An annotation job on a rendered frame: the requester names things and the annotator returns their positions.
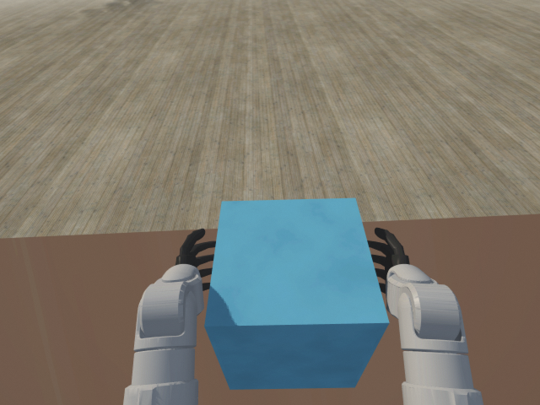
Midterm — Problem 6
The left robot forearm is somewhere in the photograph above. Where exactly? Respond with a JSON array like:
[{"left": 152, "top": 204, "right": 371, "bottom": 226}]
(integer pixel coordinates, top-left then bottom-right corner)
[{"left": 123, "top": 264, "right": 204, "bottom": 405}]

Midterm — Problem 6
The carton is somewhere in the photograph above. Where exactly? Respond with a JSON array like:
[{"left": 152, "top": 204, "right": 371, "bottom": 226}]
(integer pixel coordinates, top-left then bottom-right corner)
[{"left": 204, "top": 198, "right": 390, "bottom": 390}]

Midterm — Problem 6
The right robot forearm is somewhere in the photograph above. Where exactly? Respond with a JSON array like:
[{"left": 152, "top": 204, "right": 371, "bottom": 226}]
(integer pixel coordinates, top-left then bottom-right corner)
[{"left": 386, "top": 264, "right": 483, "bottom": 405}]

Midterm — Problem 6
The robot left hand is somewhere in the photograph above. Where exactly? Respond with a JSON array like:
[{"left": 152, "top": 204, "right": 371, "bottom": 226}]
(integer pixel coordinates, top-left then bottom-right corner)
[{"left": 175, "top": 229, "right": 216, "bottom": 291}]

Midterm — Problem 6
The robot right hand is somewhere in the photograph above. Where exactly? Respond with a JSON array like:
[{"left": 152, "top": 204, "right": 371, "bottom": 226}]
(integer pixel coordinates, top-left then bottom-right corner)
[{"left": 367, "top": 228, "right": 410, "bottom": 293}]

